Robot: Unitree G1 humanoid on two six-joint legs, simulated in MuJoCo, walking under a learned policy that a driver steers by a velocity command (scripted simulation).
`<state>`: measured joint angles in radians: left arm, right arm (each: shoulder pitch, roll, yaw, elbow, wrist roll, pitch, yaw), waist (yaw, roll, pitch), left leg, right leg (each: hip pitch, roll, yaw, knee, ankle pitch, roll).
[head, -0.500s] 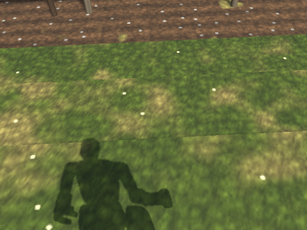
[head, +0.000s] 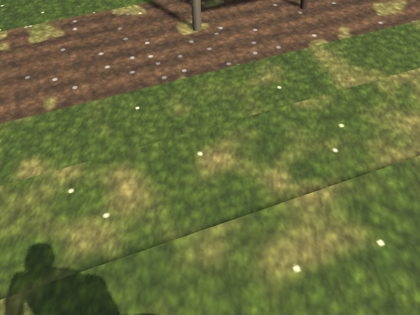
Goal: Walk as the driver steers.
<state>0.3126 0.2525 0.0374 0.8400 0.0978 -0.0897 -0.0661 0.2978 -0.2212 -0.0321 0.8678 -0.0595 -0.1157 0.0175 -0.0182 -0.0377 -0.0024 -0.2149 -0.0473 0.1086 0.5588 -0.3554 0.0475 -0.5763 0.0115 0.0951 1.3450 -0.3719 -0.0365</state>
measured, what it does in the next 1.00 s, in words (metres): goes down: right foot 0.19 m lower, then left foot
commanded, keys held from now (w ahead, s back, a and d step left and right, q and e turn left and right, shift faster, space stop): w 0.36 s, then w+q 0.24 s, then q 0.40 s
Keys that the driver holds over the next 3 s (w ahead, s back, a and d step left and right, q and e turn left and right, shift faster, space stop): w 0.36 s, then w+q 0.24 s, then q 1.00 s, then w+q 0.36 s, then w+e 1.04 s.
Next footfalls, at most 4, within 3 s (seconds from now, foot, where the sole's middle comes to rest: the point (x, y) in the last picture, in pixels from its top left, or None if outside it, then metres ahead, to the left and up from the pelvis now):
0.42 right None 0.40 -0.24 -0.95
0.94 left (225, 307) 0.61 -0.02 -0.95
1.38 right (281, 288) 0.68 -0.23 -0.95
2.04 left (183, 302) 0.63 0.13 -0.95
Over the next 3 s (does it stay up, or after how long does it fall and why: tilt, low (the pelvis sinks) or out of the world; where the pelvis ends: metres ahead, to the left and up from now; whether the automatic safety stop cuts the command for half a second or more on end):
stays up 1.10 0.44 -0.39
